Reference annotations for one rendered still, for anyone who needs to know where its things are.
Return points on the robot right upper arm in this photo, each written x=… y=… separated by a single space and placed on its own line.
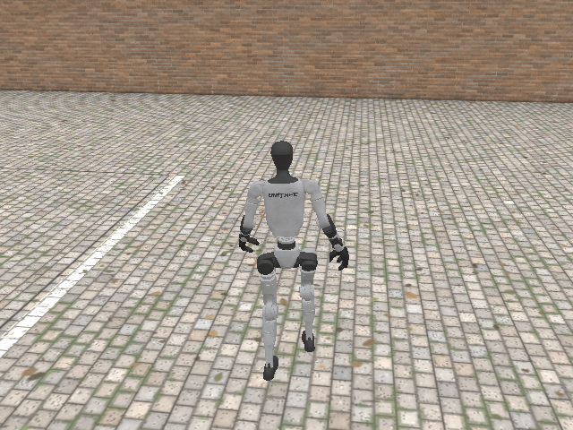
x=318 y=204

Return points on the robot left upper arm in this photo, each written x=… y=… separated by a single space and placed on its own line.
x=251 y=205

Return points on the robot left foot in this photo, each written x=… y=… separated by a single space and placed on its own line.
x=268 y=373

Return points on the right robot hand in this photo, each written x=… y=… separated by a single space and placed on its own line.
x=344 y=256

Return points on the right robot forearm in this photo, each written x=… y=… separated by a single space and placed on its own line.
x=333 y=236

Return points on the left robot forearm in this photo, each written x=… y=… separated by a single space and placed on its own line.
x=244 y=232

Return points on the robot right foot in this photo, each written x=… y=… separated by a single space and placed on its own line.
x=308 y=344

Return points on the left robot hand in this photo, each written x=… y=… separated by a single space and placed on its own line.
x=246 y=248

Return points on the robot foot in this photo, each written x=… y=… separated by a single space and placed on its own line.
x=308 y=344
x=268 y=373

